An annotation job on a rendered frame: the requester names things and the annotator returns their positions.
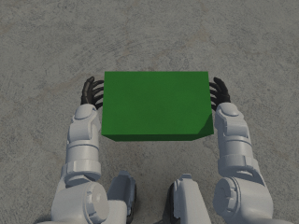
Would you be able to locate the robot right forearm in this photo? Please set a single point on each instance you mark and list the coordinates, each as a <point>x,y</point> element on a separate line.
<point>235,148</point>

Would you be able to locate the robot left hand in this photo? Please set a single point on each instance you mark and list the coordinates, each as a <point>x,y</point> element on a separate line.
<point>87,97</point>

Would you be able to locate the robot right upper arm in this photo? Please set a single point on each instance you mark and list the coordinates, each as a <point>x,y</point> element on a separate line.
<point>240,201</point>

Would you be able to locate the carton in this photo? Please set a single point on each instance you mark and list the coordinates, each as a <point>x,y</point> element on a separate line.
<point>143,106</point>

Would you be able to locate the robot left forearm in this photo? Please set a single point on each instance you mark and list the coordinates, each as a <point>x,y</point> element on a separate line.
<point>82,149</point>

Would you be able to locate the robot left upper arm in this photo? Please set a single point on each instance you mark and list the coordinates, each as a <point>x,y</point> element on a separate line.
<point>82,204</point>

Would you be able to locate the robot thigh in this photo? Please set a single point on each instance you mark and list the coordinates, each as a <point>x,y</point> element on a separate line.
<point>190,201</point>
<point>120,193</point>

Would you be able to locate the right robot thigh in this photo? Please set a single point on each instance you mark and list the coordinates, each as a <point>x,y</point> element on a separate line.
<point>190,201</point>

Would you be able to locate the left robot thigh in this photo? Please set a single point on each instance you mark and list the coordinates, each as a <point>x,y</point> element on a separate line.
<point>120,193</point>

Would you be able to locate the robot right hand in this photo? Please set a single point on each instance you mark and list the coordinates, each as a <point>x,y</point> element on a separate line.
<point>221,93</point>

